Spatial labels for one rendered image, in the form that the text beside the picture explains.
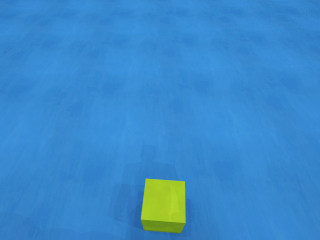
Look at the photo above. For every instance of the carton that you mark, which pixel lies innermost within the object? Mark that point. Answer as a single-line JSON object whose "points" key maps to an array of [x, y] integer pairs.
{"points": [[164, 206]]}

